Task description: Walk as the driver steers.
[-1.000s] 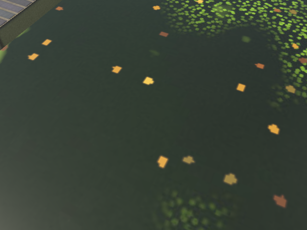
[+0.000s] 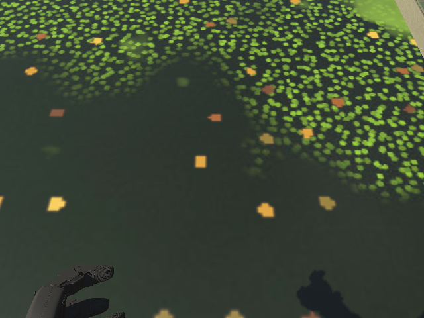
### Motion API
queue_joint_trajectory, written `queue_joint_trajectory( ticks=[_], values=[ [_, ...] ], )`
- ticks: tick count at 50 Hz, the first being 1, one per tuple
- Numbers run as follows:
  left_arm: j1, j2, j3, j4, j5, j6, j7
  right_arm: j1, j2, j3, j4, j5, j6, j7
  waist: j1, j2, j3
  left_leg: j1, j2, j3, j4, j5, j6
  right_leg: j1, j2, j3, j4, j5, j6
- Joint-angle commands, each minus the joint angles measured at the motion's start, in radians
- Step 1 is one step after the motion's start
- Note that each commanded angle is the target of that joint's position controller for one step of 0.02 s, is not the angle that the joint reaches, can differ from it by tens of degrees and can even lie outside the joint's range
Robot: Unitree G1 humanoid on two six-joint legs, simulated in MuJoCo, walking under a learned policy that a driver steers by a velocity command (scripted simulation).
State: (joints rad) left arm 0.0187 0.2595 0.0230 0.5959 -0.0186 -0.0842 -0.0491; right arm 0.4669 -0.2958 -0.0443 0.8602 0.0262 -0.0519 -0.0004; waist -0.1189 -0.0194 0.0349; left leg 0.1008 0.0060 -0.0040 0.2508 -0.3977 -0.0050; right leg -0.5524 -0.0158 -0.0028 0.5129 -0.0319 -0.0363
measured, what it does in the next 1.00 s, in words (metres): walks ahead: right foot, then left foot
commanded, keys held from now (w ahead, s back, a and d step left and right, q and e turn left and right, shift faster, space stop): w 1.00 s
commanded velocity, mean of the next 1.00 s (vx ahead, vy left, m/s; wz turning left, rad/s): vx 0.50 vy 0.00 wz -0.01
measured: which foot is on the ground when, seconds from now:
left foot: down 0.00-0.04, up 0.06-0.54, down 0.56-1.00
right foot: up 0.00-0.00, down 0.02-0.56, up 0.58-1.00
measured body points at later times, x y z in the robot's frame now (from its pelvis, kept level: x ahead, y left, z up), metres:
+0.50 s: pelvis +0.28 +0.00 +0.01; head +0.31 +0.00 +0.45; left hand +0.28 +0.29 -0.12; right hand +0.52 -0.23 -0.07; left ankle +0.46 +0.12 -0.71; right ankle +0.15 -0.12 -0.73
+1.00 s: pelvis +0.55 +0.02 +0.01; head +0.58 +0.03 +0.46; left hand +0.77 +0.25 -0.08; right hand +0.56 -0.26 -0.11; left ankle +0.45 +0.12 -0.73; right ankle +0.73 -0.13 -0.69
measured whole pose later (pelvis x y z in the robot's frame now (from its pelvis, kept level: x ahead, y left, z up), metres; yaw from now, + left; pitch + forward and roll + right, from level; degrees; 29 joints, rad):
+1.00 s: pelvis +0.55 +0.02 +0.01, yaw +0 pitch +2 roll +2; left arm 0.06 0.26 0.03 0.73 -0.01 -0.07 -0.03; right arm 0.37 -0.29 -0.04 0.85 0.01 -0.07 0.01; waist -0.09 -0.04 0.03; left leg 0.02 -0.06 0.04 0.21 -0.27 0.05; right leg -0.60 -0.08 0.03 0.56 0.05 0.01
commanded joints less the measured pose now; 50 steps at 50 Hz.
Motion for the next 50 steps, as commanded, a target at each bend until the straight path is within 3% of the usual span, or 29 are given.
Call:
queue_joint_trajectory(
  ticks=[1, 2, 3, 4, 5, 6, 7, 8, 11, 14, 17, 21, 25, 26, 27, 28, 29, 30, 31, 32, 33, 34, 37, 39, 44, 47, 50],
  values=[
    [0.239, 0.185, 0.081, 0.0, 0.003, -0.007, 0.014, -0.046, -0.185, -0.038, -0.062, -0.005, 0.001, -0.012, 0.225, 0.117, -0.162, -0.153, 0.177, -0.034, 0.333, 0.925, 0.105, 0.464, 0.03, -0.029, -0.025, -0.005, -0.081],
    [0.426, 0.263, 0.1, 0.031, 0.014, 0.004, 0.03, -0.035, -0.119, -0.012, -0.096, -0.04, -0.003, -0.015, 0.279, -0.031, -0.331, -0.377, 0.117, -0.001, 0.671, 0.566, 0.072, 0.784, -0.192, 0.218, 0.027, 0.003, -0.146],
    [0.427, 0.306, 0.101, 0.046, 0.017, 0.003, 0.019, 0.098, -0.008, 0.02, -0.109, -0.022, -0.022, -0.007, 0.185, -0.302, -0.464, -0.702, -0.055, -0.063, 0.967, -0.164, 0.028, 1.008, -0.387, 0.703, -0.115, -0.266, -0.293],
    [0.404, 0.197, 0.076, 0.041, 0.008, 0.003, 0.02, -0.004, -0.131, -0.008, -0.103, 0.004, -0.038, 0.0, 0.23, -0.177, -0.365, -0.812, 0.0, -0.136, 1.047, -0.16, 0.037, 0.933, -0.348, 0.705, -0.19, -0.368, -0.252],
    [0.338, 0.17, 0.065, 0.043, 0.006, 0.003, 0.023, -0.109, -0.162, -0.019, -0.136, 0.021, -0.047, 0.006, 0.219, -0.127, -0.212, -0.857, 0.044, -0.099, 1.036, -0.065, 0.044, 0.798, -0.313, 0.546, -0.208, -0.294, -0.218],
    [0.28, 0.161, 0.06, 0.041, 0.011, 0.002, 0.022, -0.153, -0.145, -0.014, -0.142, 0.011, -0.052, 0.003, 0.188, -0.036, -0.138, -0.825, 0.084, -0.078, 0.994, 0.02, 0.038, 0.661, -0.272, 0.446, -0.23, -0.159, -0.206],
    [0.239, 0.142, 0.055, 0.04, 0.02, 0.0, 0.019, -0.167, -0.136, -0.017, -0.143, -0.006, -0.05, 0.003, 0.158, -0.022, -0.087, -0.795, 0.108, -0.071, 0.944, 0.07, 0.028, 0.561, -0.235, 0.37, -0.258, -0.062, -0.205],
    [0.216, 0.129, 0.052, 0.041, 0.03, -0.005, 0.019, -0.143, -0.122, -0.017, -0.138, -0.008, -0.041, 0.006, 0.123, -0.053, -0.083, -0.738, 0.13, -0.08, 0.923, 0.106, 0.021, 0.494, -0.215, 0.328, -0.287, -0.017, -0.206],
    [0.203, 0.132, 0.056, 0.069, 0.015, -0.026, 0.019, -0.134, -0.08, -0.009, -0.134, -0.015, -0.014, 0.005, 0.089, -0.052, -0.048, -0.705, 0.143, -0.062, 0.846, 0.143, -0.01, 0.387, -0.197, 0.237, -0.36, 0.045, -0.228],
    [0.228, 0.156, 0.062, 0.102, 0.016, -0.027, 0.029, -0.249, -0.068, -0.002, -0.172, -0.026, -0.013, 0.004, 0.112, -0.028, 0.007, -0.762, 0.147, -0.054, 0.675, 0.295, -0.032, 0.371, -0.177, 0.164, -0.394, 0.074, -0.221],
    [0.267, 0.177, 0.064, 0.127, 0.01, -0.019, 0.037, -0.365, -0.047, 0.008, -0.198, -0.022, -0.028, 0.016, 0.156, -0.02, 0.029, -0.715, 0.113, -0.023, 0.456, 0.468, -0.024, 0.373, -0.142, 0.093, -0.399, 0.068, -0.184],
    [0.352, 0.207, 0.071, 0.179, -0.002, -0.004, 0.04, -0.479, -0.06, 0.008, -0.239, -0.011, -0.038, 0.036, 0.197, -0.018, 0.048, -0.715, 0.083, -0.021, 0.323, 0.501, 0.001, 0.485, -0.193, 0.103, -0.366, 0.042, -0.172],
    [0.364, 0.224, 0.079, 0.209, -0.004, 0.022, 0.051, -0.465, -0.092, -0.004, -0.253, -0.014, -0.043, 0.05, 0.16, -0.043, 0.016, -0.664, 0.05, -0.007, 0.263, 0.349, 0.054, 0.622, -0.236, 0.116, -0.253, 0.219, -0.134],
    [0.347, 0.231, 0.079, 0.21, -0.002, 0.028, 0.053, -0.396, -0.112, -0.016, -0.238, -0.015, -0.043, 0.047, 0.116, -0.054, -0.03, -0.556, 0.019, 0.024, 0.244, 0.328, 0.074, 0.624, -0.217, 0.096, -0.165, 0.378, -0.117],
    [0.341, 0.214, 0.071, 0.208, 0.004, 0.034, 0.055, -0.253, -0.152, -0.039, -0.197, -0.017, -0.041, 0.039, 0.046, -0.04, -0.126, -0.35, -0.004, 0.048, 0.237, 0.345, 0.104, 0.578, -0.165, 0.056, 0.009, 0.476, -0.09],
    [0.353, 0.165, 0.049, 0.184, 0.026, 0.033, 0.06, -0.076, -0.22, -0.059, -0.165, -0.024, -0.036, 0.027, -0.016, 0.05, -0.28, -0.044, 0.15, -0.116, 0.286, 0.401, 0.162, 0.39, -0.108, 0.016, 0.304, 0.248, -0.053],
    [0.494, 0.042, 0.014, 0.169, 0.02, 0.012, 0.049, -0.037, -0.298, -0.074, -0.148, -0.03, -0.031, 0.03, 0.059, 0.325, -0.4, 0.285, 0.373, -0.614, 0.174, 0.173, 0.331, -0.019, 0.085, 0.016, 0.659, -0.442, 0.02],
    [0.438, 0.142, 0.032, 0.187, 0.002, -0.008, 0.043, -0.03, -0.192, -0.049, -0.155, -0.016, -0.029, 0.031, 0.01, 0.236, -0.401, 0.286, 0.372, -0.736, 0.07, 0.018, 0.324, -0.137, 0.055, 0.148, 0.775, -0.551, 0.016],
    [0.338, 0.193, 0.049, 0.158, -0.024, -0.018, 0.037, -0.097, -0.159, -0.037, -0.16, -0.018, -0.03, 0.028, 0.014, 0.17, -0.242, 0.167, 0.343, -0.585, 0.051, 0.03, 0.279, -0.205, 0.004, 0.13, 0.789, -0.476, 0.006],
    [0.277, 0.182, 0.044, 0.142, -0.021, -0.022, 0.042, -0.158, -0.145, -0.032, -0.168, -0.023, -0.03, 0.027, 0.04, 0.089, -0.157, 0.031, 0.304, -0.47, 0.037, 0.13, 0.256, -0.186, -0.047, 0.095, 0.746, -0.385, 0.005],
    [0.243, 0.172, 0.046, 0.136, -0.003, -0.021, 0.045, -0.201, -0.122, -0.027, -0.17, -0.03, -0.032, 0.029, 0.066, 0.062, -0.092, -0.085, 0.268, -0.388, 0.012, 0.248, 0.247, -0.158, -0.077, 0.082, 0.684, -0.327, 0.011],
    [0.261, 0.162, 0.049, 0.14, 0.004, -0.013, 0.046, -0.223, -0.102, -0.02, -0.173, -0.041, -0.037, 0.03, 0.099, 0.084, -0.084, -0.156, 0.242, -0.333, -0.014, 0.325, 0.239, -0.094, -0.102, 0.09, 0.648, -0.283, 0.014],
    [0.291, 0.113, 0.04, 0.153, 0.01, 0.016, 0.05, -0.223, -0.106, -0.024, -0.154, -0.028, -0.053, 0.032, 0.132, 0.093, -0.069, -0.243, 0.22, -0.237, -0.082, 0.417, 0.258, -0.04, -0.115, 0.074, 0.569, -0.237, 0.039],
    [0.224, 0.103, 0.036, 0.129, 0.017, 0.023, 0.053, -0.205, -0.127, -0.031, -0.135, -0.026, -0.055, 0.025, 0.122, 0.077, -0.032, -0.253, 0.216, -0.192, -0.115, 0.445, 0.263, -0.093, -0.123, 0.069, 0.476, -0.157, 0.059],
    [0.06, 0.074, 0.023, 0.092, 0.014, 0.005, 0.038, -0.147, -0.152, -0.035, -0.097, -0.018, -0.041, 0.008, 0.067, 0.073, 0.011, -0.231, 0.166, -0.08, -0.134, 0.43, 0.211, -0.071, -0.092, 0.036, 0.166, 0.108, 0.062],
    [-0.032, 0.074, 0.02, 0.064, 0.006, -0.004, 0.023, -0.086, -0.166, -0.039, -0.063, -0.012, -0.029, 0.005, 0.031, 0.071, 0.033, -0.17, 0.193, -0.08, -0.116, 0.413, 0.21, -0.065, -0.07, 0.022, 0.069, 0.135, 0.053],
    [-0.084, 0.086, 0.022, 0.038, 0.002, -0.011, 0.006, -0.058, -0.173, -0.044, -0.035, -0.008, -0.011, 0.0, 0.031, 0.079, 0.044, -0.064, 0.239, -0.097, -0.066, 0.469, 0.2, -0.091, -0.055, 0.027, 0.009, 0.057, 0.023]
  ],
)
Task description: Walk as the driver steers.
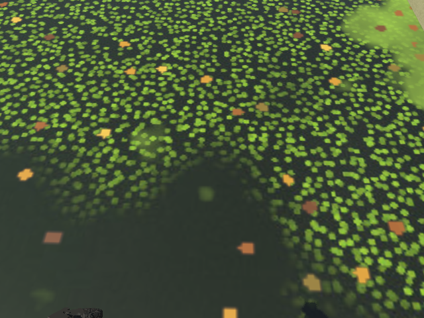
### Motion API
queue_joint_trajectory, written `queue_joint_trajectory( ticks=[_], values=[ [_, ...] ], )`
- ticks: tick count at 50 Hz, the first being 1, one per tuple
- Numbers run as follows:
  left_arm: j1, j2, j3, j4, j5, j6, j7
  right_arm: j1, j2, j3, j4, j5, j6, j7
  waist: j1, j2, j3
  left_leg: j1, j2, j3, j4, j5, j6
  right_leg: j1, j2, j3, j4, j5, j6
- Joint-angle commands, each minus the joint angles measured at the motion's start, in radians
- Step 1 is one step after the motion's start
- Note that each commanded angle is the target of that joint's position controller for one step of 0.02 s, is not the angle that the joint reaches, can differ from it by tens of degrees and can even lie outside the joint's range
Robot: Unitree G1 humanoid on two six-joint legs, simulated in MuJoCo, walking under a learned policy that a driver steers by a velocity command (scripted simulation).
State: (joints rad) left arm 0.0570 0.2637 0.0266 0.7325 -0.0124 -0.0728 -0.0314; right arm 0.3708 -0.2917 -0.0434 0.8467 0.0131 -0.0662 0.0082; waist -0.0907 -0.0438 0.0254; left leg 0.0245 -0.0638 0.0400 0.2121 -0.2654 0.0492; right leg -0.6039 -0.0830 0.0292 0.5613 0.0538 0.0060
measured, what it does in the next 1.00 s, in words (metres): walks ahead, turning left: right foot, then left foot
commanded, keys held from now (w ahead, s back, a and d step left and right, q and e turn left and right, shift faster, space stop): w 0.02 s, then w+q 0.34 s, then q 0.34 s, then e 0.30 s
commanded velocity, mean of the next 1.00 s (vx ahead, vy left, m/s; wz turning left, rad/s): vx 0.29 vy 0.00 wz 0.29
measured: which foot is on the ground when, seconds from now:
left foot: down 0.00-0.12, up 0.14-0.58, down 0.60-1.00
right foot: up 0.00-0.08, down 0.10-0.58, up 0.60-1.00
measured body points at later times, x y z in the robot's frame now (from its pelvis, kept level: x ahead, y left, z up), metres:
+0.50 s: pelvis +0.27 -0.03 +0.00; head +0.30 -0.01 +0.44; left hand +0.26 +0.26 -0.13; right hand +0.49 -0.24 -0.10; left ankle +0.42 +0.15 -0.70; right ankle +0.20 -0.14 -0.74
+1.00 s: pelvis +0.40 +0.03 -0.01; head +0.42 +0.04 +0.44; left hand +0.40 +0.32 -0.13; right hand +0.64 -0.15 -0.10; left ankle +0.42 +0.12 -0.74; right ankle +0.47 -0.12 -0.73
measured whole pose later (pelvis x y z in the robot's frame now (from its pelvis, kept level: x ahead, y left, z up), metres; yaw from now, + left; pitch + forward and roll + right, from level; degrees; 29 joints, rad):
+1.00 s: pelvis +0.40 +0.03 -0.01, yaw +18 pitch +1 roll +1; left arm 0.21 0.28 0.05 0.86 -0.01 0.02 0.03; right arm 0.12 -0.22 -0.03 0.72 -0.03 0.00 -0.01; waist 0.02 -0.03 0.02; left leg -0.31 -0.09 0.02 0.46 -0.17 0.08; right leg -0.38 -0.08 0.04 0.70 -0.31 0.06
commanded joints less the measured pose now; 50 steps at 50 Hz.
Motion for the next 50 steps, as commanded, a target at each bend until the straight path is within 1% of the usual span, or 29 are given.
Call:
queue_joint_trajectory(
  ticks=[1, 3, 4, 5, 6, 7, 8, 9, 10, 11, 13, 15, 20, 23, 26, 28, 29, 30, 31, 32, 33, 34, 35, 37, 40, 42, 45, 48, 50],
  values=[
    [-0.119, 0.089, 0.021, -0.101, -0.003, -0.024, -0.017, 0.037, -0.181, -0.047, -0.017, 0.007, 0.008, -0.012, 0.014, 0.109, 0.048, 0.042, 0.321, -0.146, -0.003, 0.374, 0.138, -0.027, 0.018, -0.007, -0.055, -0.065, -0.033],
    [-0.046, 0.121, 0.037, -0.086, 0.001, -0.03, -0.016, 0.024, -0.193, -0.051, -0.013, 0.009, 0.017, -0.016, 0.068, 0.127, 0.003, 0.051, 0.314, -0.158, 0.097, 0.566, 0.118, 0.114, 0.055, -0.03, -0.087, -0.133, -0.061],
    [0.084, 0.156, 0.058, -0.048, 0.004, -0.032, -0.01, 0.004, -0.186, -0.046, -0.016, 0.009, 0.022, -0.018, 0.14, 0.117, -0.075, 0.011, 0.27, -0.129, 0.24, 0.674, 0.095, 0.305, 0.078, -0.052, -0.122, -0.109, -0.087],
    [0.261, 0.215, 0.081, -0.007, 0.015, -0.032, 0.002, -0.004, -0.146, -0.028, -0.037, -0.005, 0.02, -0.019, 0.214, 0.083, -0.218, -0.15, 0.218, -0.099, 0.473, 0.552, 0.063, 0.609, -0.016, 0.033, -0.067, -0.076, -0.137],
    [0.372, 0.317, 0.108, 0.012, 0.027, -0.023, 0.011, 0.103, -0.035, 0.007, -0.068, -0.01, 0.002, -0.013, 0.195, -0.138, -0.378, -0.569, 0.058, -0.03, 0.865, 0.099, -0.018, 1.024, -0.284, 0.446, -0.085, -0.21, -0.278],
    [0.384, 0.234, 0.086, 0.012, 0.017, -0.018, 0.012, 0.089, -0.071, 0.0, -0.051, 0.006, -0.015, -0.011, 0.216, -0.179, -0.425, -0.701, 0.028, -0.162, 1.016, -0.319, -0.022, 1.026, -0.339, 0.66, -0.214, -0.335, -0.305],
    [0.319, 0.18, 0.068, 0.011, 0.011, -0.017, 0.015, 0.008, -0.155, -0.027, -0.072, 0.034, -0.021, -0.008, 0.212, -0.111, -0.252, -0.776, 0.084, -0.182, 1.072, -0.264, -0.014, 0.891, -0.305, 0.516, -0.247, -0.39, -0.253],
    [0.251, 0.15, 0.059, 0.006, 0.009, -0.017, 0.016, -0.045, -0.155, -0.03, -0.086, 0.036, -0.021, -0.01, 0.182, -0.073, -0.157, -0.769, 0.134, -0.151, 1.045, -0.176, -0.014, 0.755, -0.267, 0.388, -0.277, -0.361, -0.221],
    [0.193, 0.116, 0.049, 0.009, 0.01, -0.02, 0.014, -0.071, -0.142, -0.032, -0.09, 0.024, -0.015, -0.013, 0.153, -0.048, -0.082, -0.743, 0.162, -0.141, 0.993, -0.109, -0.021, 0.633, -0.227, 0.297, -0.321, -0.31, -0.204],
    [0.153, 0.093, 0.044, 0.01, 0.017, -0.029, 0.013, -0.054, -0.128, -0.038, -0.083, 0.019, -0.001, -0.015, 0.119, -0.072, -0.048, -0.685, 0.191, -0.149, 0.955, -0.055, -0.027, 0.545, -0.194, 0.215, -0.359, -0.259, -0.187],
    [0.118, 0.091, 0.049, 0.023, 0.025, -0.043, 0.011, -0.016, -0.08, -0.034, -0.069, 0.02, 0.027, -0.015, 0.085, -0.07, -0.025, -0.618, 0.203, -0.142, 0.941, -0.005, -0.042, 0.449, -0.173, 0.114, -0.414, -0.168, -0.19],
    [0.112, 0.111, 0.057, 0.041, 0.029, -0.054, 0.014, -0.039, -0.067, -0.035, -0.087, 0.016, 0.042, -0.018, 0.074, -0.044, 0.002, -0.65, 0.209, -0.149, 0.902, 0.06, -0.056, 0.427, -0.172, 0.033, -0.441, -0.084, -0.197],
    [0.112, 0.148, 0.065, 0.066, 0.029, -0.04, 0.038, -0.176, -0.038, -0.026, -0.14, 0.003, 0.029, 0.005, 0.103, -0.006, 0.05, -0.64, 0.185, -0.083, 0.582, 0.303, -0.059, 0.449, -0.125, -0.161, -0.429, 0.126, -0.17],
    [0.161, 0.181, 0.074, 0.085, 0.016, -0.015, 0.054, -0.261, -0.024, -0.021, -0.19, -0.006, 0.027, 0.03, 0.138, 0.001, 0.039, -0.607, 0.153, -0.016, 0.46, 0.338, -0.05, 0.525, -0.151, -0.205, -0.359, 0.301, -0.161],
    [0.148, 0.212, 0.087, 0.086, -0.013, 0.014, 0.064, -0.239, -0.065, -0.04, -0.219, -0.009, 0.039, 0.048, 0.105, -0.03, 0.0, -0.572, 0.116, 0.006, 0.412, 0.224, -0.008, 0.626, -0.185, -0.212, -0.235, 0.446, -0.132],
    [0.118, 0.22, 0.094, 0.073, -0.027, 0.032, 0.071, -0.109, -0.121, -0.07, -0.2, -0.011, 0.044, 0.05, 0.028, -0.032, -0.072, -0.418, 0.055, 0.038, 0.368, 0.171, 0.036, 0.631, -0.167, -0.222, -0.022, 0.552, -0.098],
    [0.114, 0.196, 0.086, 0.067, -0.026, 0.036, 0.07, 0.006, -0.167, -0.095, -0.171, -0.012, 0.043, 0.036, -0.032, 0.015, -0.133, -0.251, 0.019, 0.033, 0.277, 0.286, 0.068, 0.573, -0.112, -0.241, 0.18, 0.454, -0.055],
    [0.183, 0.125, 0.062, 0.052, 0.021, 0.031, 0.061, 0.035, -0.259, -0.114, -0.177, -0.012, 0.048, 0.008, -0.003, 0.224, -0.209, -0.01, 0.189, -0.202, 0.296, 0.735, 0.132, 0.341, -0.027, -0.246, 0.48, -0.08, 0.012],
    [0.291, 0.058, 0.037, 0.048, 0.067, 0.023, 0.043, -0.031, -0.307, -0.104, -0.228, -0.03, 0.048, 0.001, 0.104, 0.347, -0.33, 0.201, 0.391, -0.577, 0.351, 1.153, 0.323, 0.072, 0.144, -0.097, 0.793, -0.805, 0.075],
    [0.282, 0.141, 0.047, 0.044, 0.024, 0.016, 0.031, -0.043, -0.27, -0.097, -0.262, -0.031, 0.044, 0.019, 0.047, 0.217, -0.498, 0.238, 0.443, -0.694, 0.233, 0.847, 0.409, 0.013, 0.134, 0.08, 0.889, -0.776, 0.069],
    [0.174, 0.18, 0.059, 0.021, -0.011, 0.017, 0.032, -0.103, -0.221, -0.09, -0.27, -0.018, 0.039, 0.025, 0.038, 0.124, -0.361, 0.128, 0.388, -0.609, 0.171, 0.565, 0.358, -0.061, 0.097, 0.071, 0.854, -0.665, 0.047],
    [0.122, 0.168, 0.059, 0.016, -0.004, 0.024, 0.045, -0.157, -0.18, -0.079, -0.264, 0.003, 0.041, 0.018, 0.061, 0.054, -0.227, -0.011, 0.326, -0.516, 0.144, 0.402, 0.284, -0.081, 0.054, 0.063, 0.77, -0.577, 0.042],
    [0.107, 0.165, 0.061, 0.021, 0.008, 0.038, 0.059, -0.194, -0.149, -0.068, -0.269, 0.006, 0.047, 0.009, 0.083, 0.05, -0.156, -0.141, 0.286, -0.453, 0.121, 0.346, 0.244, -0.043, 0.027, 0.064, 0.694, -0.527, 0.043],
    [0.159, 0.16, 0.063, 0.043, 0.014, 0.059, 0.065, -0.228, -0.124, -0.055, -0.281, -0.026, 0.051, -0.003, 0.118, 0.1, -0.144, -0.286, 0.254, -0.355, 0.104, 0.42, 0.222, 0.085, 0.022, 0.038, 0.63, -0.465, 0.05],
    [0.195, 0.106, 0.048, 0.066, 0.017, 0.065, 0.073, -0.216, -0.092, -0.04, -0.253, -0.039, 0.035, -0.012, 0.125, 0.112, -0.192, -0.299, 0.24, -0.252, 0.113, 0.565, 0.217, 0.163, 0.007, 0.028, 0.484, -0.412, 0.072],
    [0.183, 0.081, 0.037, 0.076, 0.015, 0.071, 0.074, -0.234, -0.062, -0.027, -0.228, -0.044, 0.035, -0.016, 0.118, 0.13, -0.198, -0.314, 0.224, -0.203, 0.098, 0.455, 0.195, 0.231, -0.016, 0.033, 0.347, -0.35, 0.079],
    [0.133, 0.109, 0.04, 0.071, 0.004, 0.08, 0.07, -0.241, -0.081, -0.027, -0.192, -0.058, 0.039, -0.016, 0.084, 0.163, -0.135, -0.351, 0.233, -0.205, 0.043, 0.146, 0.182, 0.288, -0.014, 0.02, 0.221, -0.304, 0.073],
    [0.099, 0.148, 0.052, 0.047, -0.001, 0.079, 0.068, -0.25, -0.119, -0.037, -0.173, -0.044, 0.053, -0.022, 0.071, 0.16, -0.069, -0.302, 0.272, -0.251, 0.053, 0.036, 0.184, 0.241, 0.004, 0.0, 0.163, -0.379, 0.052],
    [0.12, 0.138, 0.053, 0.047, 0.002, 0.074, 0.063, -0.256, -0.124, -0.04, -0.165, -0.027, 0.065, -0.033, 0.087, 0.144, -0.066, -0.25, 0.286, -0.254, 0.1, 0.103, 0.173, 0.251, 0.022, -0.025, 0.086, -0.364, 0.031]
  ],
)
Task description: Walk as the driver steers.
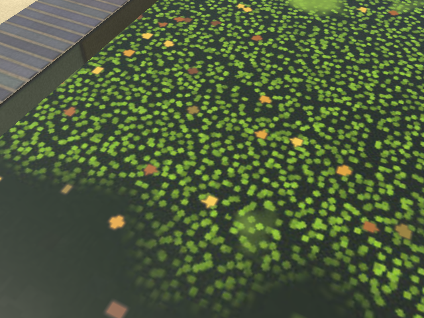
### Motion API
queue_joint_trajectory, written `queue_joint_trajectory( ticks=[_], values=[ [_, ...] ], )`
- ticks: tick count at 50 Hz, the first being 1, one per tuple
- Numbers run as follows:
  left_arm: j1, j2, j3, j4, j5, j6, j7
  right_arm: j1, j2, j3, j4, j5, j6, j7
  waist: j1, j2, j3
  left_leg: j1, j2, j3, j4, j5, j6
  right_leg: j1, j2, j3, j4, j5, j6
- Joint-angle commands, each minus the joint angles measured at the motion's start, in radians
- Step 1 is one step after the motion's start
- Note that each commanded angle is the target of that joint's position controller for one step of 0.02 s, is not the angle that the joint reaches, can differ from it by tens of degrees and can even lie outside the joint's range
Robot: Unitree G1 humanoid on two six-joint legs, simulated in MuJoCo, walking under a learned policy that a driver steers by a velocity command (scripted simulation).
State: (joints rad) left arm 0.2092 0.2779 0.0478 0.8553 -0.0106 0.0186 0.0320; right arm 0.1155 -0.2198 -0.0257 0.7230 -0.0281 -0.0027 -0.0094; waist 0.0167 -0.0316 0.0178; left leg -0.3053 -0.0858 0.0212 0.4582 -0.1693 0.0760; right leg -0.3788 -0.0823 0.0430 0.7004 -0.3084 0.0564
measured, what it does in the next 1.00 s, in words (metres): steps on the spot, turning right: right foot, then left foot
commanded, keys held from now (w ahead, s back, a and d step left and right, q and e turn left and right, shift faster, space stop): e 0.62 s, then w+e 0.10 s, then w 0.28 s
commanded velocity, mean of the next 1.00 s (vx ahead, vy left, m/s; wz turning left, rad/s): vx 0.11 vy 0.00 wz -0.45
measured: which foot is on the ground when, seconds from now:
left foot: down 0.00-0.08, up 0.10-0.34, down 0.36-0.84, up 0.86-1.00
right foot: up 0.00-0.02, down 0.04-0.36, up 0.38-0.82, down 0.84-1.00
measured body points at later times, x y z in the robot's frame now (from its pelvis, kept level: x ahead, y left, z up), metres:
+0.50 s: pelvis +0.02 +0.01 +0.01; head +0.06 +0.03 +0.45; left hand +0.24 +0.27 -0.11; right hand +0.08 -0.29 -0.08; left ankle +0.05 +0.11 -0.73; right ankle -0.04 -0.12 -0.66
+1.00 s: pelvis +0.06 -0.08 +0.01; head +0.06 -0.11 +0.46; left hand +0.26 +0.13 -0.09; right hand +0.03 -0.38 -0.11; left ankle +0.15 +0.05 -0.66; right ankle -0.04 -0.12 -0.73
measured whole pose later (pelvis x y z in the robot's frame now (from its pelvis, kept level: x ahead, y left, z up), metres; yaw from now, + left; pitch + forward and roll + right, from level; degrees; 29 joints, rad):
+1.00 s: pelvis +0.06 -0.08 +0.01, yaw -31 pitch +1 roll +1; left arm 0.33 0.26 0.05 0.76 -0.01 -0.04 -0.01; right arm 0.20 -0.32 -0.08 0.79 0.02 -0.06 0.03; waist 0.01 0.05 0.00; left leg -0.54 0.08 0.03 1.02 -0.28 0.00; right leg -0.11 0.02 -0.02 0.36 -0.28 -0.05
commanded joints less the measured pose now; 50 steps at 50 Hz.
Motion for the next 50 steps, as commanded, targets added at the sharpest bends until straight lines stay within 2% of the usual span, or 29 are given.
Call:
queue_joint_trajectory(
  ticks=[1, 2, 3, 4, 5, 6, 7, 8, 10, 13, 17, 18, 19, 20, 21, 23, 24, 26, 31, 34, 37, 40, 41, 42, 43, 44, 45, 47, 50],
  values=[
    [-0.012, 0.116, 0.031, -0.071, 0.004, -0.019, -0.006, 0.002, -0.195, -0.059, -0.036, 0.024, 0.007, -0.02, -0.007, 0.123, -0.061, 0.1, 0.305, -0.221, -0.113, 0.065, 0.128, 0.051, 0.031, -0.049, -0.125, 0.056, -0.034],
    [-0.003, 0.124, 0.032, -0.073, 0.01, -0.021, -0.01, 0.028, -0.19, -0.061, -0.025, 0.031, 0.009, -0.024, -0.002, 0.098, -0.059, 0.112, 0.285, -0.194, -0.071, 0.111, 0.093, 0.076, 0.023, -0.026, -0.205, 0.168, -0.057],
    [0.001, 0.175, 0.043, -0.08, 0.018, -0.022, -0.01, 0.045, -0.175, -0.061, -0.032, 0.024, 0.006, -0.029, -0.024, 0.008, -0.069, 0.094, 0.225, -0.13, 0.032, 0.115, 0.042, 0.105, -0.037, 0.067, -0.225, 0.384, -0.096],
    [-0.004, 0.237, 0.063, -0.077, 0.002, -0.018, -0.007, 0.046, -0.144, -0.058, -0.056, 0.007, 0.001, -0.03, -0.065, -0.162, -0.082, 0.033, 0.098, -0.002, 0.144, 0.039, -0.022, 0.122, -0.12, 0.213, -0.265, 0.461, -0.177],
    [0.001, 0.226, 0.068, -0.085, -0.002, -0.016, -0.008, -0.043, -0.137, -0.058, -0.071, -0.001, -0.001, -0.032, -0.01, -0.205, -0.042, -0.073, 0.02, 0.037, 0.21, -0.07, -0.064, 0.147, -0.169, 0.325, -0.316, 0.438, -0.248],
    [0.028, 0.204, 0.064, -0.086, 0.01, -0.019, -0.004, -0.083, -0.128, -0.059, -0.085, 0.007, 0.0, -0.033, 0.02, -0.228, -0.051, -0.164, -0.004, 0.008, 0.297, -0.237, -0.073, 0.21, -0.212, 0.397, -0.347, 0.465, -0.294],
    [0.061, 0.201, 0.066, -0.083, 0.02, -0.03, -0.001, -0.108, -0.127, -0.064, -0.091, 0.017, 0.003, -0.032, 0.05, -0.224, -0.063, -0.245, -0.01, -0.043, 0.455, -0.413, -0.079, 0.269, -0.241, 0.445, -0.358, 0.54, -0.33],
    [0.057, 0.207, 0.069, -0.088, 0.019, -0.042, 0.001, -0.084, -0.133, -0.071, -0.083, 0.026, 0.007, -0.029, 0.037, -0.168, -0.077, -0.29, 0.008, -0.081, 0.558, -0.448, -0.087, 0.304, -0.239, 0.426, -0.335, 0.605, -0.333],
    [-0.01, 0.203, 0.075, -0.103, -0.009, -0.04, 0.01, -0.063, -0.127, -0.07, -0.076, 0.031, 0.007, -0.027, 0.0, -0.102, -0.097, -0.295, 0.05, -0.1, 0.469, -0.368, -0.104, 0.334, -0.179, 0.342, -0.292, 0.643, -0.264],
    [-0.039, 0.203, 0.083, -0.113, -0.017, 0.006, 0.022, -0.069, -0.098, -0.059, -0.074, 0.041, -0.006, -0.016, 0.007, -0.134, -0.136, -0.148, 0.027, -0.065, 0.279, -0.242, -0.134, 0.298, -0.118, 0.311, -0.273, 0.654, -0.231],
    [-0.098, 0.19, 0.081, -0.148, -0.029, 0.027, 0.02, 0.051, -0.137, -0.076, -0.034, 0.042, -0.011, 0.005, -0.047, -0.141, -0.137, 0.101, 0.019, -0.033, -0.079, 0.011, -0.112, 0.182, -0.052, 0.336, -0.245, 0.392, -0.179],
    [-0.064, 0.154, 0.071, -0.146, -0.019, 0.026, 0.02, 0.077, -0.182, -0.091, -0.028, 0.031, -0.008, -0.001, -0.034, -0.069, -0.147, 0.227, 0.117, -0.106, -0.119, 0.068, -0.077, 0.075, -0.002, 0.302, -0.17, 0.193, -0.132],
    [-0.012, 0.07, 0.049, -0.148, 0.003, 0.022, 0.015, 0.06, -0.27, -0.106, -0.051, 0.008, 0.004, -0.016, 0.006, 0.228, -0.141, 0.324, 0.365, -0.37, -0.146, 0.263, 0.036, -0.133, 0.144, 0.155, 0.079, -0.184, -0.062],
    [0.004, 0.14, 0.069, -0.163, 0.002, 0.007, 0.013, 0.058, -0.277, -0.103, -0.062, -0.028, 0.0, -0.007, 0.002, 0.311, -0.132, 0.221, 0.517, -0.548, -0.172, 0.326, 0.182, -0.201, 0.152, 0.13, 0.28, -0.374, -0.028],
    [0.012, 0.209, 0.092, -0.142, -0.004, 0.005, 0.012, 0.013, -0.228, -0.088, -0.078, -0.024, -0.011, -0.007, 0.014, 0.199, -0.085, 0.183, 0.489, -0.483, -0.179, 0.289, 0.205, -0.204, 0.111, 0.149, 0.421, -0.319, -0.016],
    [0.03, 0.203, 0.102, -0.102, -0.01, 0.023, 0.021, -0.062, -0.177, -0.074, -0.085, 0.003, -0.021, -0.012, 0.037, 0.122, -0.036, 0.167, 0.364, -0.287, -0.162, 0.18, 0.119, -0.23, 0.089, 0.121, 0.483, -0.186, 0.005],
    [0.019, 0.184, 0.097, -0.106, -0.008, 0.03, 0.021, -0.063, -0.172, -0.07, -0.08, 0.013, -0.023, -0.018, 0.024, 0.139, -0.022, 0.17, 0.35, -0.242, -0.158, 0.234, 0.119, -0.247, 0.085, 0.112, 0.508, -0.138, 0.021],
    [-0.021, 0.152, 0.087, -0.137, -0.014, 0.03, 0.013, -0.021, -0.172, -0.067, -0.063, 0.01, -0.018, -0.031, 0.0, 0.157, -0.029, 0.191, 0.328, -0.164, -0.162, 0.3, 0.135, -0.246, 0.083, 0.067, 0.485, -0.087, 0.044],
    [-0.101, 0.113, 0.061, -0.207, -0.011, 0.029, -0.009, 0.038, -0.215, -0.083, -0.04, 0.013, 0.0, -0.044, -0.052, 0.168, -0.066, 0.305, 0.381, -0.111, -0.172, 0.298, 0.168, -0.224, 0.029, 0.012, 0.268, -0.071, 0.067],
    [-0.124, 0.107, 0.05, -0.235, -0.011, 0.03, -0.029, 0.047, -0.249, -0.097, -0.034, 0.027, 0.0, -0.032, -0.072, 0.182, -0.058, 0.246, 0.393, -0.093, -0.244, -0.046, 0.157, -0.145, 0.011, -0.047, 0.153, -0.068, 0.033],
    [-0.124, 0.111, 0.049, -0.243, -0.011, 0.022, -0.047, 0.058, -0.267, -0.104, -0.022, 0.044, -0.013, -0.013, -0.07, 0.175, -0.022, 0.193, 0.405, -0.082, -0.271, -0.208, 0.139, -0.059, 0.022, -0.092, 0.027, -0.092, -0.026],
    [-0.005, 0.095, 0.049, -0.186, -0.011, 0.005, -0.058, 0.04, -0.256, -0.097, 0.002, 0.072, -0.02, 0.009, 0.005, 0.145, -0.02, 0.095, 0.377, -0.022, -0.19, -0.24, 0.102, 0.178, 0.07, -0.148, -0.224, 0.016, -0.097],
    [0.092, 0.115, 0.059, -0.139, -0.013, 0.002, -0.051, 0.051, -0.211, -0.082, 0.015, 0.069, -0.024, 0.016, 0.039, 0.105, -0.046, 0.005, 0.337, 0.03, -0.089, -0.234, 0.069, 0.342, 0.1, -0.15, -0.273, 0.021, -0.12],
    [0.215, 0.163, 0.078, -0.103, -0.017, -0.004, -0.042, 0.033, -0.132, -0.053, 0.011, 0.043, -0.033, 0.026, 0.086, -0.03, -0.093, -0.135, 0.263, 0.127, 0.167, -0.235, 0.001, 0.528, -0.011, 0.026, -0.327, 0.014, -0.161],
    [0.254, 0.294, 0.097, -0.125, -0.008, -0.017, -0.035, -0.025, -0.088, -0.036, -0.067, 0.012, -0.051, 0.032, 0.083, -0.273, -0.1, -0.486, 0.118, 0.152, 0.514, -0.449, -0.087, 0.653, -0.272, 0.498, -0.414, -0.082, -0.323],
    [0.227, 0.251, 0.086, -0.141, 0.0, -0.047, -0.044, -0.075, -0.181, -0.061, -0.073, 0.045, -0.068, 0.032, 0.111, -0.138, -0.072, -0.57, 0.132, -0.007, 0.663, -0.458, -0.085, 0.56, -0.333, 0.604, -0.494, -0.162, -0.414],
    [0.171, 0.202, 0.067, -0.149, 0.0, -0.068, -0.046, -0.069, -0.216, -0.072, -0.074, 0.071, -0.075, 0.041, 0.074, -0.14, 0.003, -0.602, 0.177, -0.04, 0.681, -0.354, -0.065, 0.515, -0.297, 0.506, -0.509, -0.184, -0.381],
    [0.093, 0.143, 0.046, -0.157, -0.003, -0.082, -0.043, -0.04, -0.226, -0.077, -0.034, 0.049, -0.084, 0.042, 0.034, -0.106, 0.058, -0.573, 0.213, -0.045, 0.617, -0.167, -0.057, 0.451, -0.206, 0.336, -0.53, -0.071, -0.307],
    [0.089, 0.143, 0.041, -0.163, 0.01, -0.09, -0.031, -0.016, -0.189, -0.069, -0.009, 0.036, -0.083, 0.048, 0.008, -0.071, 0.041, -0.489, 0.205, -0.027, 0.532, 0.018, -0.086, 0.404, -0.15, 0.185, -0.554, 0.247, -0.274]
  ],
)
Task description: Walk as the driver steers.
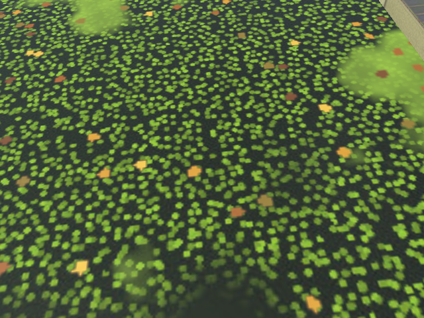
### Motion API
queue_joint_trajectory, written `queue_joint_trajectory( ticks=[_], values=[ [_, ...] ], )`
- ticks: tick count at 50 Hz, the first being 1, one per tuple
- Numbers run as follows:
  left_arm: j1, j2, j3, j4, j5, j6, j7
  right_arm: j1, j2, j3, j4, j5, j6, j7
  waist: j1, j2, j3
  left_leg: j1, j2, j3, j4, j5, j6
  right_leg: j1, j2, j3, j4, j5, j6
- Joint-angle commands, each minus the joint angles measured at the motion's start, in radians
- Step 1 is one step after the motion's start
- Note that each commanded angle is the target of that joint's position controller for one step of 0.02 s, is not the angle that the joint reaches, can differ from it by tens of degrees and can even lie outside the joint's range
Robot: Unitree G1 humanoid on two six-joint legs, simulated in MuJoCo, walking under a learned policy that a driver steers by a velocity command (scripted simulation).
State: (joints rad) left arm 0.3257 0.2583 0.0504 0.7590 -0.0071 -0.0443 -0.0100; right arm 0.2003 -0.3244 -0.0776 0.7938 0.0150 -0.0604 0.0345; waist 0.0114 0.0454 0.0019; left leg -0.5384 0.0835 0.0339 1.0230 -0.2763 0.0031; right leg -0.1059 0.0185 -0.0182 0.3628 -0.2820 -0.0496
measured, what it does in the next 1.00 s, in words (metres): walks ahead: left foot, then right foot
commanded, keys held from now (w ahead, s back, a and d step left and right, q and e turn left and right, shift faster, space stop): w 0.92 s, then w+q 0.08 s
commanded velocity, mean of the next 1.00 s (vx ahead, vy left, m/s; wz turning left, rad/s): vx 0.47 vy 0.00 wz -0.04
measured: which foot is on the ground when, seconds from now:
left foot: up 0.00-0.30, down 0.32-0.84, up 0.86-1.00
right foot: down 0.00-0.34, up 0.36-0.80, down 0.82-1.00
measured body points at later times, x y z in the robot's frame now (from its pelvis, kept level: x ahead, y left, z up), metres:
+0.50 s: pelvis +0.27 +0.04 -0.01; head +0.30 +0.05 +0.44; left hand +0.37 +0.32 -0.12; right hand +0.37 -0.23 -0.12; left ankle +0.31 +0.13 -0.75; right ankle +0.23 -0.11 -0.66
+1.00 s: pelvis +0.56 -0.04 +0.00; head +0.59 -0.05 +0.44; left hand +0.66 +0.23 -0.11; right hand +0.66 -0.32 -0.14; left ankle +0.51 +0.12 -0.66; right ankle +0.60 -0.12 -0.75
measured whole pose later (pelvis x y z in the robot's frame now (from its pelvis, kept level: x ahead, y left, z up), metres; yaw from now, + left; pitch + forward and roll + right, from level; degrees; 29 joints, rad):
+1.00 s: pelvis +0.56 -0.04 +0.00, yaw +0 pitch +1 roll +0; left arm 0.26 0.26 0.05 0.77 0.01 -0.09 -0.03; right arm 0.24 -0.31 -0.05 0.86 0.03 -0.07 0.01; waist 0.01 0.04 0.04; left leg -0.48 0.07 -0.04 1.14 -0.32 0.04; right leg -0.28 0.03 -0.07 0.42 -0.16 -0.06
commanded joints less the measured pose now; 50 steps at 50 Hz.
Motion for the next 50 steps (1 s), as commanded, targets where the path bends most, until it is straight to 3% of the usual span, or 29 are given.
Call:
queue_joint_trajectory(
  ticks=[1, 5, 10, 13, 14, 15, 16, 17, 18, 19, 20, 21, 23, 25, 28, 31, 34, 37, 39, 40, 41, 42, 43, 44, 45, 46, 47, 48, 50],
  values=[
    [-0.016, 0.166, 0.04, -0.063, 0.006, -0.028, 0.015, -0.108, -0.069, -0.012, -0.079, -0.007, -0.024, 0.004, 0.014, -0.134, 0.05, -0.246, 0.029, -0.035, -0.08, 0.168, -0.023, 0.13, -0.239, 0.208, -0.219, 0.282, -0.164],
    [0.036, 0.179, 0.042, -0.036, 0.003, -0.03, 0.023, -0.215, -0.021, 0.012, -0.109, 0.001, -0.024, 0.01, 0.05, -0.136, 0.081, -0.154, -0.009, -0.008, -0.329, 0.331, -0.033, 0.069, -0.199, 0.107, -0.246, 0.309, -0.137],
    [0.105, 0.192, 0.048, 0.013, -0.01, -0.026, 0.025, -0.315, -0.02, 0.023, -0.149, 0.008, -0.036, 0.035, 0.066, -0.13, 0.133, -0.135, -0.033, -0.013, -0.489, 0.346, 0.016, 0.141, -0.256, 0.105, -0.233, 0.327, -0.134],
    [0.099, 0.214, 0.056, 0.026, -0.011, -0.016, 0.031, -0.266, -0.054, 0.013, -0.143, 0.003, -0.042, 0.04, 0.018, -0.154, 0.08, -0.043, -0.071, 0.008, -0.517, 0.248, 0.062, 0.226, -0.275, 0.097, -0.124, 0.618, -0.109],
    [0.095, 0.226, 0.059, 0.028, -0.007, -0.01, 0.034, -0.202, -0.08, 0.001, -0.128, 0.001, -0.039, 0.033, -0.017, -0.178, 0.019, 0.056, -0.106, 0.036, -0.504, 0.204, 0.084, 0.244, -0.268, 0.089, -0.034, 0.826, -0.098],
    [0.082, 0.221, 0.054, 0.029, -0.004, 0.0, 0.036, -0.058, -0.117, -0.02, -0.088, 0.001, -0.036, 0.022, -0.097, -0.174, -0.077, 0.254, -0.138, 0.065, -0.521, 0.215, 0.116, 0.212, -0.228, 0.053, 0.145, 0.969, -0.073],
    [0.092, 0.197, 0.041, 0.02, 0.006, 0.001, 0.04, 0.112, -0.159, -0.035, -0.05, -0.003, -0.03, 0.008, -0.168, -0.148, -0.202, 0.573, -0.044, -0.032, -0.468, 0.236, 0.166, 0.019, -0.196, 0.045, 0.386, 0.823, -0.043],
    [0.223, 0.07, 0.006, -0.003, 0.004, -0.015, 0.026, 0.235, -0.253, -0.058, -0.025, -0.024, -0.026, 0.002, -0.119, 0.117, -0.382, 0.97, 0.242, -0.539, -0.519, -0.019, 0.344, -0.397, -0.018, 0.032, 0.827, 0.25, 0.036],
    [0.173, 0.108, 0.008, 0.013, -0.011, -0.041, 0.021, 0.233, -0.17, -0.032, -0.015, -0.009, -0.028, 0.006, -0.144, 0.17, -0.447, 0.984, 0.296, -0.81, -0.708, -0.143, 0.356, -0.507, 0.053, 0.181, 0.971, -0.274, 0.029],
    [0.062, 0.178, 0.03, -0.023, -0.044, -0.056, 0.011, 0.145, -0.132, -0.018, -0.019, 0.001, -0.026, 0.0, -0.134, 0.134, -0.247, 0.846, 0.266, -0.664, -0.743, -0.202, 0.3, -0.616, -0.015, 0.174, 1.024, -0.243, 0.018],
    [-0.003, 0.178, 0.024, -0.043, -0.046, -0.065, 0.01, 0.075, -0.106, -0.011, -0.031, -0.001, -0.023, -0.005, -0.104, 0.046, -0.135, 0.684, 0.231, -0.532, -0.764, -0.146, 0.266, -0.612, -0.074, 0.134, 0.976, -0.157, 0.005],
    [-0.036, 0.166, 0.025, -0.049, -0.028, -0.067, 0.013, 0.024, -0.084, -0.004, -0.033, -0.009, -0.025, -0.005, -0.068, -0.008, -0.055, 0.535, 0.195, -0.441, -0.793, -0.056, 0.25, -0.586, -0.115, 0.109, 0.902, -0.09, 0.006],
    [0.014, 0.14, 0.027, -0.027, -0.014, -0.046, 0.016, -0.026, -0.052, 0.005, -0.039, -0.028, -0.035, -0.003, -0.007, 0.027, -0.027, 0.376, 0.142, -0.336, -0.852, 0.056, 0.244, -0.471, -0.16, 0.113, 0.835, -0.017, 0.013],
    [0.033, 0.105, 0.019, -0.022, -0.008, -0.024, 0.021, -0.027, -0.061, 0.003, -0.024, -0.017, -0.049, -0.002, 0.016, 0.034, -0.005, 0.303, 0.134, -0.265, -0.899, 0.119, 0.263, -0.456, -0.175, 0.096, 0.778, -0.001, 0.036],
    [-0.069, 0.101, 0.014, -0.06, 0.007, -0.021, 0.027, 0.002, -0.091, -0.004, -0.002, -0.013, -0.055, -0.014, -0.001, 0.017, 0.043, 0.294, 0.117, -0.183, -0.935, 0.189, 0.263, -0.53, -0.189, 0.081, 0.617, 0.147, 0.074],
    [-0.181, 0.075, 0.001, -0.084, 0.004, -0.037, 0.015, 0.036, -0.112, -0.007, 0.009, -0.005, -0.046, -0.024, -0.042, -0.003, 0.057, 0.311, 0.076, -0.098, -0.929, 0.238, 0.223, -0.492, -0.156, 0.044, 0.374, 0.328, 0.08],
    [-0.273, 0.071, -0.003, -0.108, -0.008, -0.047, -0.003, 0.113, -0.137, -0.012, 0.038, 0.006, -0.033, -0.026, -0.087, -0.004, 0.062, 0.387, 0.103, -0.094, -0.906, 0.222, 0.21, -0.468, -0.123, 0.024, 0.244, 0.392, 0.079],
    [-0.311, 0.097, 0.004, -0.132, -0.011, -0.051, -0.019, 0.141, -0.145, -0.017, 0.059, 0.012, -0.012, -0.03, -0.083, 0.006, 0.069, 0.51, 0.159, -0.117, -0.847, 0.244, 0.188, -0.492, -0.11, 0.042, 0.172, 0.318, 0.043],
    [-0.266, 0.121, 0.014, -0.128, -0.01, -0.053, -0.025, 0.133, -0.155, -0.021, 0.065, 0.012, 0.002, -0.035, -0.046, 0.024, 0.046, 0.566, 0.179, -0.124, -0.776, 0.354, 0.167, -0.433, -0.091, 0.031, 0.15, 0.234, 0.014],
    [-0.183, 0.144, 0.028, -0.106, -0.007, -0.054, -0.024, 0.111, -0.155, -0.02, 0.062, 0.011, 0.009, -0.036, 0.009, 0.024, -0.003, 0.57, 0.154, -0.098, -0.667, 0.507, 0.146, -0.319, -0.061, 0.002, 0.124, 0.217, -0.008],
    [-0.029, 0.19, 0.054, -0.061, -0.004, -0.052, -0.016, 0.115, -0.123, -0.008, 0.06, 0.003, 0.014, -0.038, 0.077, 0.003, -0.108, 0.514, 0.097, -0.054, -0.465, 0.583, 0.117, -0.101, -0.045, -0.013, 0.127, 0.214, -0.038],
    [0.139, 0.27, 0.074, -0.036, 0.004, -0.046, -0.005, 0.143, -0.054, 0.021, 0.034, -0.028, 0.013, -0.039, 0.122, -0.147, -0.272, 0.326, 0.028, 0.001, -0.124, 0.31, 0.075, 0.186, -0.238, 0.21, 0.155, 0.226, -0.099],
    [0.15, 0.332, 0.083, -0.02, 0.01, -0.044, -0.014, 0.27, 0.046, 0.047, 0.024, -0.01, -0.009, -0.03, 0.036, -0.419, -0.356, -0.055, -0.156, -0.051, 0.171, -0.282, 0.026, 0.45, -0.406, 0.706, -0.005, -0.042, -0.252],
    [0.132, 0.215, 0.054, -0.039, 0.001, -0.049, -0.018, 0.195, -0.075, 0.024, 0.037, 0.013, -0.028, -0.023, 0.084, -0.263, -0.306, -0.168, -0.101, -0.164, 0.272, -0.295, 0.04, 0.424, -0.39, 0.73, -0.07, -0.165, -0.22],
    [0.064, 0.181, 0.041, -0.047, 0.002, -0.052, -0.016, 0.097, -0.118, 0.011, 0.008, 0.032, -0.04, -0.018, 0.08, -0.197, -0.177, -0.22, -0.054, -0.143, 0.274, -0.2, 0.056, 0.313, -0.363, 0.58, -0.075, -0.107, -0.185],
    [0.001, 0.172, 0.036, -0.056, 0.007, -0.052, -0.016, 0.05, -0.104, 0.015, -0.001, 0.023, -0.044, -0.023, 0.053, -0.114, -0.113, -0.193, -0.005, -0.117, 0.234, -0.111, 0.054, 0.193, -0.327, 0.473, -0.088, 0.026, -0.173],
    [-0.043, 0.146, 0.03, -0.059, 0.013, -0.053, -0.015, 0.034, -0.096, 0.011, 0.0, 0.01, -0.041, -0.024, 0.03, -0.099, -0.063, -0.165, 0.025, -0.119, 0.177, -0.052, 0.047, 0.101, -0.298, 0.383, -0.114, 0.125, -0.17],
    [-0.064, 0.128, 0.025, -0.059, 0.022, -0.059, -0.013, 0.054, -0.085, 0.009, 0.008, 0.011, -0.03, -0.022, 0.004, -0.126, -0.059, -0.104, 0.05, -0.13, 0.149, -0.009, 0.04, 0.044, -0.278, 0.322, -0.142, 0.18, -0.16],
    [-0.069, 0.119, 0.026, -0.044, 0.019, -0.073, -0.011, 0.082, -0.053, 0.012, 0.024, 0.017, -0.005, -0.024, -0.013, -0.126, -0.044, -0.071, 0.052, -0.133, 0.112, 0.023, 0.023, -0.005, -0.263, 0.228, -0.191, 0.245, -0.164]
  ],
)
Keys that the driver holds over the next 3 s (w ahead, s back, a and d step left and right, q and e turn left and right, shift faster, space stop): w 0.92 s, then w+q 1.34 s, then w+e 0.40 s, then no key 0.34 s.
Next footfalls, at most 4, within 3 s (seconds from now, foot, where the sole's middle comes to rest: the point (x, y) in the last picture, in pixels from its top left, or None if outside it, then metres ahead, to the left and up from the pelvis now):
0.32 left None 0.35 0.13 -0.78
0.82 right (277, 274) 0.64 -0.12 -0.78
1.38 left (205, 204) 0.93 0.12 -0.78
1.86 right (227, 139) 1.27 0.03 -0.78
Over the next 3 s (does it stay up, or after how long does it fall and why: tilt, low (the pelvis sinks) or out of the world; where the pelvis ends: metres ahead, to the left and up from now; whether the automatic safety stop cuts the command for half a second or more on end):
stays up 1.50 0.41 -0.02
